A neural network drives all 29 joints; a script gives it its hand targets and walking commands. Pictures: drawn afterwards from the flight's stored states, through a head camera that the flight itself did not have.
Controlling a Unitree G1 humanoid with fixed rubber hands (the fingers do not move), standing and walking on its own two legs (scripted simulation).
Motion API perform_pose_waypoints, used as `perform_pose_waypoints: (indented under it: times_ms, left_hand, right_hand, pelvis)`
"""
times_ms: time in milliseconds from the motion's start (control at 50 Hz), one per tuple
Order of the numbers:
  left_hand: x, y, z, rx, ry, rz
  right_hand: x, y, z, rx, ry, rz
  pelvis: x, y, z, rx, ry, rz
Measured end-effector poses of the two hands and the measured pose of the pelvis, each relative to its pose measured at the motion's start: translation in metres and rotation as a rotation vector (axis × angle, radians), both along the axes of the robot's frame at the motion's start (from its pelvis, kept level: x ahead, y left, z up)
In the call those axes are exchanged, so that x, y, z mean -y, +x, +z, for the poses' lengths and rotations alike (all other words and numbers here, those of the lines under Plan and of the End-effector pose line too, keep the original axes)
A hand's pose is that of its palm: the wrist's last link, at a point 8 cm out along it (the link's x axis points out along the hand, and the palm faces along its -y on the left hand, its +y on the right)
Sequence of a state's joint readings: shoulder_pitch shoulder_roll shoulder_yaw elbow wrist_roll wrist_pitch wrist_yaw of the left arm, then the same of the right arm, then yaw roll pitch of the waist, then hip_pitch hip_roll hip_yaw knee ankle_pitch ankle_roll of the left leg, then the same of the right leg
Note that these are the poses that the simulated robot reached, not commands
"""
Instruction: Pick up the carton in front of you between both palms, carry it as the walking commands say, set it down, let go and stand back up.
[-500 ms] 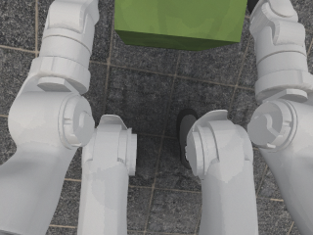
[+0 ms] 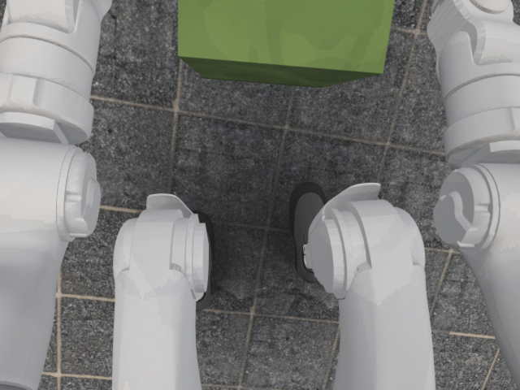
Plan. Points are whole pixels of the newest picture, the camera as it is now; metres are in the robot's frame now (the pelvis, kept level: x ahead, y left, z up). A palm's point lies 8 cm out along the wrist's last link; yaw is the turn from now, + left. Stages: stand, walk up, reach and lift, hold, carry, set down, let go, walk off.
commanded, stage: set down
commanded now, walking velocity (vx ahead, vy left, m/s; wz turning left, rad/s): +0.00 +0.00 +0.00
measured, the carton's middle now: out of the picture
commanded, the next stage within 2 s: let go in 0.88 s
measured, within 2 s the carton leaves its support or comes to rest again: neither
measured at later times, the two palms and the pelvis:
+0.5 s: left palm out of the picture +0.60 +0.15 +0.02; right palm out of the picture +0.54 -0.24 +0.02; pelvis +0.01 +0.00 +0.13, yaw +0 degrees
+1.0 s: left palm out of the picture +0.59 +0.15 +0.17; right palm out of the picture +0.53 -0.24 +0.16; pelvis +0.04 -0.01 +0.26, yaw +1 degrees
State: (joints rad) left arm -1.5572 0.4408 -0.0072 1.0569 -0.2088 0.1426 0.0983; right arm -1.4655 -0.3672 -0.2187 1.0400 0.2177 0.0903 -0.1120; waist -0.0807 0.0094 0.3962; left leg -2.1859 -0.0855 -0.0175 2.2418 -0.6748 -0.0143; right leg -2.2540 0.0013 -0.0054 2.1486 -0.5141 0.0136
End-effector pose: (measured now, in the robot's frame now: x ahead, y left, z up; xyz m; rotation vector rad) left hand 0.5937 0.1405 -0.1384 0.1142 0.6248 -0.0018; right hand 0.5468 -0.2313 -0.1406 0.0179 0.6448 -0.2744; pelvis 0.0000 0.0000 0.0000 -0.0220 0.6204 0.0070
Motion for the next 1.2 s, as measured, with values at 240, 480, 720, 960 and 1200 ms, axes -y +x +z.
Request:
perform_pose_waypoints:
  times_ms: [240,480,720,960,1200]
  left_hand:
    - [-0.001,-0.003,0.095,-0.020,0.002,0.024]
    - [-0.007,0.002,0.155,-0.002,0.008,0.021]
    - [-0.010,0.003,0.233,-0.007,0.000,0.006]
    - [-0.011,-0.002,0.299,-0.015,0.010,-0.006]
    - [-0.025,-0.085,0.336,-0.086,0.100,0.058]
  right_hand:
    - [-0.001,-0.006,0.095,-0.002,-0.006,-0.010]
    - [0.007,-0.004,0.156,0.016,-0.014,-0.009]
    - [0.012,-0.007,0.235,0.016,-0.005,-0.003]
    - [0.013,-0.014,0.298,0.009,-0.018,0.021]
    - [0.019,-0.078,0.339,-0.114,-0.100,0.198]
  pelvis:
    - [0.000,0.002,0.064,-0.126,0.013,-0.010]
    - [0.001,0.009,0.120,-0.198,0.015,-0.009]
    - [0.003,0.024,0.191,-0.224,0.021,-0.012]
    - [0.005,0.035,0.255,-0.207,0.025,-0.012]
    - [0.013,0.061,0.315,-0.093,0.036,-0.007]
